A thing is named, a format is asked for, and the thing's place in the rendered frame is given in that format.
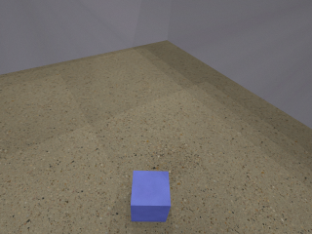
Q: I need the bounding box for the carton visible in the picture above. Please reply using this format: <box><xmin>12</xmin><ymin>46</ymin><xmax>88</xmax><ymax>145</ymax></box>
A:
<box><xmin>131</xmin><ymin>171</ymin><xmax>171</xmax><ymax>222</ymax></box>

